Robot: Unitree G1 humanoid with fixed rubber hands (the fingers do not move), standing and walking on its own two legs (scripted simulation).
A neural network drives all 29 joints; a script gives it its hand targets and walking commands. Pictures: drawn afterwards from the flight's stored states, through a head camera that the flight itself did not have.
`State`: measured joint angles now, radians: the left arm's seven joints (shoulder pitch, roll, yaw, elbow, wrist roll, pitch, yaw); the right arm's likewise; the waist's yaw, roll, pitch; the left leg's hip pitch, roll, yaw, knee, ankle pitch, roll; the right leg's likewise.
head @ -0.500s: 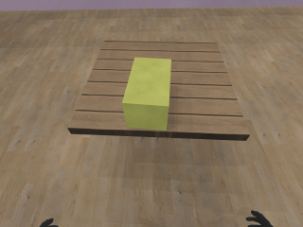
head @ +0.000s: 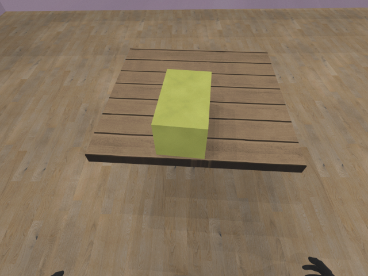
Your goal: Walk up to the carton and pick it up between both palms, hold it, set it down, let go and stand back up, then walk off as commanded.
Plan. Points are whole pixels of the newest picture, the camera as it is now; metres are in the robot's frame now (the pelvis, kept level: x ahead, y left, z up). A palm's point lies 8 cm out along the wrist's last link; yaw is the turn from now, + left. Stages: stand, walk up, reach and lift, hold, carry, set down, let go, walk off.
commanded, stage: stand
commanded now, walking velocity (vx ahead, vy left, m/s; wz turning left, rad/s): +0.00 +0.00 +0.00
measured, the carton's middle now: (184, 111) +0.68 +0.00 -0.11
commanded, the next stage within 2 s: walk up in 0.52 s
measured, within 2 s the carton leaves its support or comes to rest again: neither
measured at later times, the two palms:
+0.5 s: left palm out of the picture +0.09 +0.32 -0.10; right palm out of the picture +0.09 -0.31 -0.11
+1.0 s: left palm (55, 271) +0.15 +0.30 -0.08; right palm out of the picture +0.06 -0.39 -0.11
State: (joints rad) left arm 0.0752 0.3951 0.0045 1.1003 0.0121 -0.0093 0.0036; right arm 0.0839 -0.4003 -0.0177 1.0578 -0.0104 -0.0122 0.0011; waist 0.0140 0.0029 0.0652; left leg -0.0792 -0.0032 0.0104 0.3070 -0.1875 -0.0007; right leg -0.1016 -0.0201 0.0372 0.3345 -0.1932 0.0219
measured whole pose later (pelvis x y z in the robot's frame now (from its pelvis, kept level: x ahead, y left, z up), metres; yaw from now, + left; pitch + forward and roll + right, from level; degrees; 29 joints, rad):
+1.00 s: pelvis +0.03 -0.04 -0.01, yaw -3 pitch -3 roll +1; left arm 0.17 0.47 0.05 0.94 0.02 -0.04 -0.05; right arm 0.24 -0.47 -0.10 0.95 -0.04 -0.04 0.03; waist -0.04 0.01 0.08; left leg -0.05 0.05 0.05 0.40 -0.30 -0.01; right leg -0.31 -0.02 0.00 0.60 -0.36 -0.03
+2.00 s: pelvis +0.21 -0.03 -0.03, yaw -9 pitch -5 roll +0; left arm 0.25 0.42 0.05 0.87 0.02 -0.01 0.01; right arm 0.15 -0.43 -0.05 0.78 0.01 0.03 0.00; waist 0.03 0.05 0.14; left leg -0.35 -0.01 -0.01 0.86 -0.51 0.03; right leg -0.30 -0.01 0.03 0.69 -0.31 -0.01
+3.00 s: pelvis +0.21 -0.02 +0.00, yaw -5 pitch -2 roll +0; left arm 0.06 0.40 0.03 1.05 0.00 0.00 -0.01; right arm 0.11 -0.40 -0.01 1.01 -0.01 -0.03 -0.01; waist 0.00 0.01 0.07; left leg -0.08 -0.01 -0.07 0.36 -0.24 -0.02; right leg -0.19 -0.02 0.02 0.39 -0.16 0.01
